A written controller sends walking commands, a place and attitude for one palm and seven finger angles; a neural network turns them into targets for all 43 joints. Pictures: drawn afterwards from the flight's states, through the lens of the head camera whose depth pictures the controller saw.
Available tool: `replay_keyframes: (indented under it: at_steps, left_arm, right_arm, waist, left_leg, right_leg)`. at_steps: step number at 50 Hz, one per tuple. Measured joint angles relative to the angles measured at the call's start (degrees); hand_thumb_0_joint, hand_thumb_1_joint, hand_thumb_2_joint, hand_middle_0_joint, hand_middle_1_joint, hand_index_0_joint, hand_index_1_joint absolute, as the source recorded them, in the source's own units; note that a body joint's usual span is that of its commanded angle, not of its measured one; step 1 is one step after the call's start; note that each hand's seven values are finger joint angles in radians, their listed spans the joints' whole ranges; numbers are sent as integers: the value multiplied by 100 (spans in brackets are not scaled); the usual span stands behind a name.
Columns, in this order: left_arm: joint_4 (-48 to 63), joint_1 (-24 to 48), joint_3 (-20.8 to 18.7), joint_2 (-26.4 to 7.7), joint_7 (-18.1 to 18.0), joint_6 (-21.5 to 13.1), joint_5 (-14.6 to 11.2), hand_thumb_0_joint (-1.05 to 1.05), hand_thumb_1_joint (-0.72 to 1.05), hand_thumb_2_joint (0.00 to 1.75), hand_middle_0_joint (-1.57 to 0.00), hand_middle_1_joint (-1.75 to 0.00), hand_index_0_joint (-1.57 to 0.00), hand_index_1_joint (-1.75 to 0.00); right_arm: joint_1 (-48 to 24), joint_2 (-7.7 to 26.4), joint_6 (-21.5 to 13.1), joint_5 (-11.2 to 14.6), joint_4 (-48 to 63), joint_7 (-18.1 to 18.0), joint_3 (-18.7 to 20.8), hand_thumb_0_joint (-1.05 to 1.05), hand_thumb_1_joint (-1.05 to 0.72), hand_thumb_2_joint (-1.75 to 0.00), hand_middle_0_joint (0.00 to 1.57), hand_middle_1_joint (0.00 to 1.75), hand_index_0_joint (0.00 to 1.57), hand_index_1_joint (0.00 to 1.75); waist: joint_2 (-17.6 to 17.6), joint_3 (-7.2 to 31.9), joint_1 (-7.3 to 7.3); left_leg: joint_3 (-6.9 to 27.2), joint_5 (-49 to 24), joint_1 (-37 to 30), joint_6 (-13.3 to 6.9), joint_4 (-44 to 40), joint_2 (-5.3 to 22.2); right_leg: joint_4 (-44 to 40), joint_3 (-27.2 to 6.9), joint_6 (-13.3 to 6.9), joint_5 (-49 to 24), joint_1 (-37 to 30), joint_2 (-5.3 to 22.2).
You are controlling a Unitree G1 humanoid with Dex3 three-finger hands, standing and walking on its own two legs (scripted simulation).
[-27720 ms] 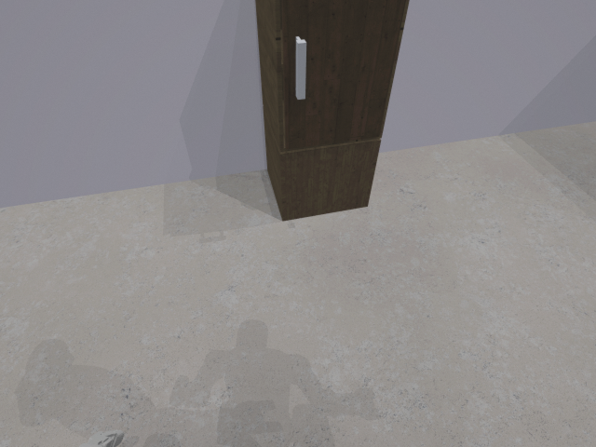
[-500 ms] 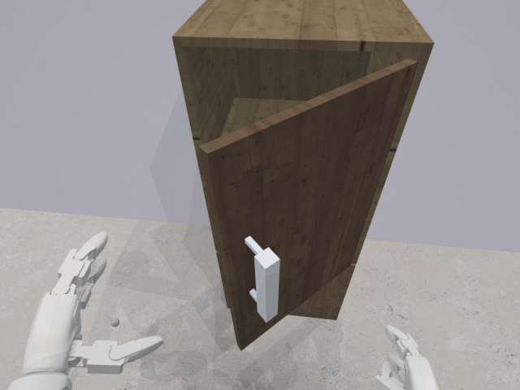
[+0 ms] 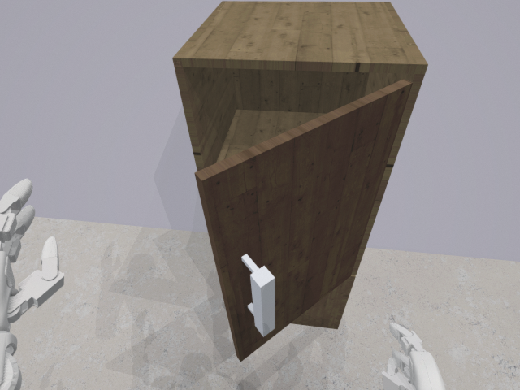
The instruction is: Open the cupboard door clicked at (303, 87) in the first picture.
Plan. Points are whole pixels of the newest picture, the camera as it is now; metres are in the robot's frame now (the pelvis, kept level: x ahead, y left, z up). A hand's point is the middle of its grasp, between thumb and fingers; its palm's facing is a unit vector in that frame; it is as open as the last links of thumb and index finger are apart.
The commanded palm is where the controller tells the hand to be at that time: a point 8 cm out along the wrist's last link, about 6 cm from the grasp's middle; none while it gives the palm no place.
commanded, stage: draw the hand back to the body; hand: left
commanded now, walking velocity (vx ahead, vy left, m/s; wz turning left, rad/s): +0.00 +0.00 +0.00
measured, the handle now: (256, 295) +0.29 +0.05 -0.02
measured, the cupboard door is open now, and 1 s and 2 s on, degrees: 44 44 44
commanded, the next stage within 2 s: step back with the hand held close in 0.28 s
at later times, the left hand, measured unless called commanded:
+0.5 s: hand (71, 284) +0.18 +0.24 +0.16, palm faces +0.45 -0.78 -0.43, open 7.4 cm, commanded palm +0.13 +0.28 +0.18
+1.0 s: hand (15, 343) +0.11 +0.27 +0.16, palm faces +0.37 -0.79 -0.49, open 7.4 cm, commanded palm +0.06 +0.31 +0.18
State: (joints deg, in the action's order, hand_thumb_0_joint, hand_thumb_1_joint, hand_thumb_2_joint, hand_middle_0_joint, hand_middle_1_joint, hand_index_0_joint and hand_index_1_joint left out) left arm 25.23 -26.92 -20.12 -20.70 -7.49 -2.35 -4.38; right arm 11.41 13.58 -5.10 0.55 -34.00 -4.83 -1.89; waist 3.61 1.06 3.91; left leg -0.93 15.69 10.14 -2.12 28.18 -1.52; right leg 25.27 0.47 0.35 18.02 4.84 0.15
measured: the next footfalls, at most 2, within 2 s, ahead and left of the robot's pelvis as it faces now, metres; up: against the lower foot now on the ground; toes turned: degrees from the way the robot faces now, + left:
right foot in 1.76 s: -0.40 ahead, -0.07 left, +0.00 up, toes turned -5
left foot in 1.88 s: -0.13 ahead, +0.10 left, +0.00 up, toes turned -1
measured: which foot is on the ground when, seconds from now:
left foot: down 0.00-1.00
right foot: down 0.00-1.00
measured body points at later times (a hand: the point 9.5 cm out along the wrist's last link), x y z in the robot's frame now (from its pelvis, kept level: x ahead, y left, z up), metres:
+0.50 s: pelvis -0.01 -0.02 +0.00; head -0.02 -0.05 +0.45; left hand +0.15 +0.28 +0.19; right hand +0.18 -0.25 -0.08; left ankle +0.00 +0.09 -0.74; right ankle -0.05 -0.13 -0.74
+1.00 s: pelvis -0.08 +0.01 +0.00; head -0.08 +0.02 +0.45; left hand +0.09 +0.31 +0.18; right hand +0.09 -0.24 -0.07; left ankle +0.00 +0.09 -0.74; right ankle -0.05 -0.12 -0.74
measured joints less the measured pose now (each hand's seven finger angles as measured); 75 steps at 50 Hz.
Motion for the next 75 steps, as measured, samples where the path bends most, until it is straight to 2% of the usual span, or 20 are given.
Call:
replay_keyframes:
  at_steps: [4, 9, 21, 26, 31, 35, 40, 46, 51, 55, 58, 61, 64, 66, 67, 69, 71, 73, 75]
  left_arm:
    - [-125, -43, 121, 147, 68, 6, -16, 1, 83, 87, -20, -30, -20, -30]
    - [-170, -137, 253, 152, 126, 48, -5, 1, 87, 89, -20, -30, -20, -30]
    - [-259, -37, 146, 121, 117, -112, -23, 2, 89, 90, -21, -30, -21, -30]
    - [-370, 21, -76, 11, 146, -344, 82, 2, 89, 90, -21, -30, -21, -30]
    - [-119, -255, -46, -59, 143, -405, 117, 2, 89, 90, -20, -30, -21, -30]
    - [170, -509, -40, -217, 140, -423, 111, 2, 89, 90, -21, -30, -21, -30]
    - [353, -611, -222, -451, 69, -491, 90, 2, 89, 90, -21, -30, -21, -30]
    - [414, -617, -322, -459, -16, -599, 114, 2, 89, 90, -21, -30, -21, -30]
    - [410, -622, -333, -365, -48, -728, 231, 2, 89, 90, -21, -30, -21, -30]
    - [390, -462, -406, -361, -54, -788, 337, 2, 89, 90, -21, -30, -21, -30]
    - [481, -368, -494, -414, -61, -830, 343, 2, 89, 90, -21, -30, -21, -30]
    - [649, -481, -548, -346, -68, -924, 328, 2, 89, 90, -21, -30, -21, -30]
    - [805, -657, -498, -233, -138, -1004, 304, 2, 89, 90, -21, -30, -21, -30]
    - [825, -648, -413, -176, -189, -1019, 306, 1, 89, 90, -21, -30, -21, -30]
    - [819, -598, -381, -174, -203, -1007, 298, 1, 89, 90, -21, -30, -21, -30]
    - [729, -310, -350, -193, -215, -982, 295, 1, 89, 90, -21, -30, -21, -30]
    - [560, 11, -409, -233, -234, -976, 345, 1, 89, 90, -21, -30, -21, -30]
    - [462, 150, -543, -309, -225, -972, 337, 1, 89, 90, -21, -30, -21, -30]
    - [556, 106, -683, -398, -235, -944, 276, 2, 89, 90, -21, -30, -21, -30]
  right_arm:
    - [-19, 12, 80, -9, -32, 31, 50, 1, -90, -89, 20, 30, 20, 30]
    - [15, -20, 103, -19, -107, -11, 65, 1, -90, -89, 20, 30, 20, 30]
    - [-57, -33, 31, -15, -223, -45, 100, 1, -90, -89, 20, 30, 20, 30]
    - [-162, -8, 238, -16, -103, -11, 95, 1, -90, -89, 20, 30, 20, 30]
    - [-243, 60, 438, -9, 69, -14, 200, 1, -90, -89, 20, 30, 20, 30]
    - [-247, 62, 582, 25, 164, -38, 288, 1, -90, -89, 20, 30, 20, 30]
    - [-219, 5, 671, 53, 228, -57, 327, 1, -90, -89, 20, 30, 20, 30]
    - [-154, -54, 596, 52, 270, -43, 283, 1, -90, -89, 20, 30, 20, 30]
    - [-46, -77, 453, 23, 316, -29, 223, 1, -90, -89, 20, 30, 20, 30]
    - [52, -130, 316, -7, 309, -27, 207, 1, -90, -89, 20, 30, 20, 30]
    - [108, -184, 220, -20, 261, -3, 199, 1, -90, -89, 20, 30, 20, 30]
    - [112, -181, 160, -49, 143, 50, 205, 1, -90, -89, 20, 30, 20, 30]
    - [86, -139, 159, -73, 0, 113, 261, 1, -90, -89, 20, 30, 20, 30]
    - [62, -121, 189, -83, -124, 124, 290, 1, -90, -89, 20, 30, 20, 30]
    - [69, -111, 203, -77, -147, 110, 291, 1, -90, -89, 20, 30, 20, 30]
    - [16, -95, 180, -68, -135, 39, 287, 1, -90, -89, 20, 30, 20, 30]
    - [-108, -138, 65, -115, -150, -11, 313, 1, -90, -89, 20, 30, 20, 30]
    - [-200, -264, -39, -133, -193, 43, 331, 1, -90, -89, 20, 30, 20, 30]
    - [-231, -400, -111, -133, -209, 136, 305, 1, -90, -89, 20, 30, 20, 30]
  waist:
    - [24, -43, -15]
    - [-11, -79, -9]
    - [96, -136, 0]
    - [97, -142, -149]
    - [19, -248, -266]
    - [-77, -292, -328]
    - [-189, -304, -372]
    - [-240, -287, -401]
    - [-219, -316, -400]
    - [-238, -430, -425]
    - [-295, -530, -464]
    - [-277, -531, -411]
    - [-284, -438, -290]
    - [-349, -355, -242]
    - [-374, -294, -246]
    - [-392, -352, -296]
    - [-301, -511, -321]
    - [-231, -553, -348]
    - [-242, -481, -328]
  left_leg:
    - [-4, -81, -72, 23, -138, 14]
    - [22, -120, -144, 76, -207, 64]
    - [71, -189, -279, 160, -290, 145]
    - [156, -205, 41, 179, -152, 230]
    - [70, -334, 245, 156, -219, 215]
    - [-4, -408, 386, 117, -210, 192]
    - [-48, -492, 559, 69, -124, 178]
    - [-56, -633, 782, -15, -9, 153]
    - [-14, -707, 1039, -103, 187, 130]
    - [54, -670, 1258, -163, 360, 76]
    - [43, -696, 1412, -167, 485, 46]
    - [12, -259, 1601, -116, 764, 72]
    - [35, 479, 1825, 83, 1352, 26]
    - [30, 538, 1681, 141, 1553, 1]
    - [33, 515, 1510, 125, 1318, 18]
    - [-15, -371, 1528, -58, 1001, 28]
    - [21, -698, 1598, -247, 952, 87]
    - [57, -799, 1619, -306, 751, 195]
    - [22, -1004, 1661, -292, 462, 326]
  right_leg:
    - [-78, -6, -25, -52, -39, -14]
    - [-141, 16, -83, -84, -110, -67]
    - [-224, 58, -168, -144, -249, -152]
    - [-336, 135, -184, -277, -62, -245]
    - [-287, 56, -144, -373, 223, -217]
    - [-185, -10, -101, -418, 426, -185]
    - [-70, -46, -51, -499, 622, -165]
    - [19, -45, 20, -655, 828, -137]
    - [195, -22, 80, -692, 1047, -134]
    - [549, -161, 85, -394, 1263, -235]
    - [692, -239, 49, -599, 1351, -277]
    - [755, -172, 35, -676, 1426, -247]
    - [768, -215, 40, -722, 1542, -216]
    - [783, -281, 115, -786, 1617, -166]
    - [811, -290, 158, -804, 1688, -147]
    - [1137, -297, 173, -419, 1885, -150]
    - [2347, -390, 139, 231, 2182, -363]
    - [3493, -411, 119, 557, 2301, -576]
    - [4074, -339, 119, 694, 2195, -643]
